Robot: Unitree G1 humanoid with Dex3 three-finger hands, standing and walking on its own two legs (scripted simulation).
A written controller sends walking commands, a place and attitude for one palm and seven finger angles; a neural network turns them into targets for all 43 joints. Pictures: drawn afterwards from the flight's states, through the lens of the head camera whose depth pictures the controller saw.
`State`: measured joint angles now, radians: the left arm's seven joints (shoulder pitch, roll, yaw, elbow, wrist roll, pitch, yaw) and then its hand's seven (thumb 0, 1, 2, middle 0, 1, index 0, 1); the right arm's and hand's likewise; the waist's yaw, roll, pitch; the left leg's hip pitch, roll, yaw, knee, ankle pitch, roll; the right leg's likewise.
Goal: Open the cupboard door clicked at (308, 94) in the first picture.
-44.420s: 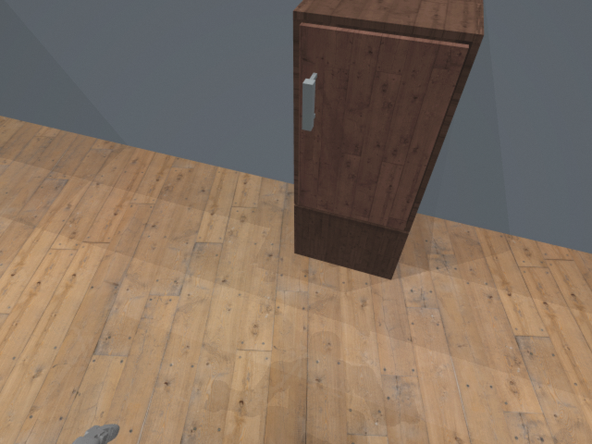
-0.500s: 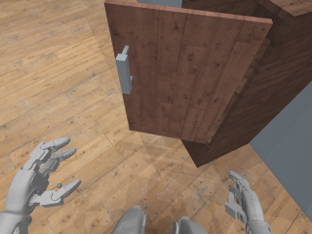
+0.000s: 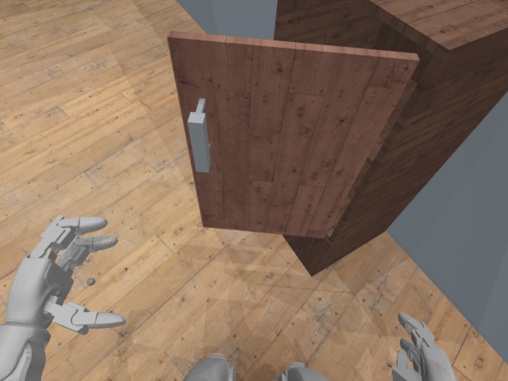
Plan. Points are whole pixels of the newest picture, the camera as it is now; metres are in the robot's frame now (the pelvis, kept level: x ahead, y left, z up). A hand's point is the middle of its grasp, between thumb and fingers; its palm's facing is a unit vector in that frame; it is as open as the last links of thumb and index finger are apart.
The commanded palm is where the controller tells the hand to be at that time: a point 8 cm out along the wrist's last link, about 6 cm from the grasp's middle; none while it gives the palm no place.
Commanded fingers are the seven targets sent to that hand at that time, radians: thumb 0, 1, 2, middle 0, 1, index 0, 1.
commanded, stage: raise the hand with hooked fingers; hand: left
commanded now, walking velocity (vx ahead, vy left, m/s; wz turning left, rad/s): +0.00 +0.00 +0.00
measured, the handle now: (202, 136) +0.52 +0.13 +0.05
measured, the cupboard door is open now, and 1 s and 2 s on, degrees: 55 55 55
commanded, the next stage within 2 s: move the hooked fingers beside the handle in 0.92 s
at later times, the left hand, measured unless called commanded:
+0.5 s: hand (34, 240) +0.29 +0.32 +0.07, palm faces +0.00 -1.00 -0.04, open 14.0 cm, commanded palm +0.26 +0.36 +0.07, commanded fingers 0.00 -0.50 0.30 -0.30 -1.20 -0.30 -1.20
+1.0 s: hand (44, 244) +0.28 +0.30 +0.07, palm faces -0.01 -1.00 -0.04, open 14.0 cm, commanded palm +0.26 +0.35 +0.07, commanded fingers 0.00 -0.50 0.30 -0.30 -1.20 -0.30 -1.20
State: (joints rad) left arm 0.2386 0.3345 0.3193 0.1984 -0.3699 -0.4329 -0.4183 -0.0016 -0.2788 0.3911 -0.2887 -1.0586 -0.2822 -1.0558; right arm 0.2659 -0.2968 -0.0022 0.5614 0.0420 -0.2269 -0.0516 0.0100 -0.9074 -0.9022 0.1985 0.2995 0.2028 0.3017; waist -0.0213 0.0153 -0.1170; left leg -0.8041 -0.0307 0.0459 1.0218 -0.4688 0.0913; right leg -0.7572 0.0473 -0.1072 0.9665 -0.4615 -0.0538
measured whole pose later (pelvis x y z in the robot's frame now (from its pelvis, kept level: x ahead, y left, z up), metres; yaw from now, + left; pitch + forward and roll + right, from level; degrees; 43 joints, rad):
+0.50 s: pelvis +0.00 +0.03 +0.01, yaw +1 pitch +13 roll -4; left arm -0.05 0.46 0.41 0.43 -0.37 -0.30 -0.54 -0.01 -0.50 0.30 -0.30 -1.20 -0.30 -1.20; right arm 0.28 -0.29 0.05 0.55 0.04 -0.19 -0.05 0.01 -0.90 -0.90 0.20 0.30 0.21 0.30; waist 0.00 0.02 -0.10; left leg -0.74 -0.06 0.05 0.94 -0.43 0.12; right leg -0.68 0.02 -0.10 0.87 -0.42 -0.01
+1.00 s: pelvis +0.00 +0.03 +0.01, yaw +1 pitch +13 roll -4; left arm -0.02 0.44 0.41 0.42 -0.37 -0.32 -0.54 -0.01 -0.50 0.30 -0.30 -1.20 -0.30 -1.20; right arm 0.29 -0.29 0.04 0.55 0.04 -0.19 -0.04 0.01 -0.90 -0.90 0.20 0.30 0.21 0.30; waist -0.01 0.03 -0.11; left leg -0.74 -0.06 0.04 0.94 -0.43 0.11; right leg -0.68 0.03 -0.10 0.87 -0.41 -0.02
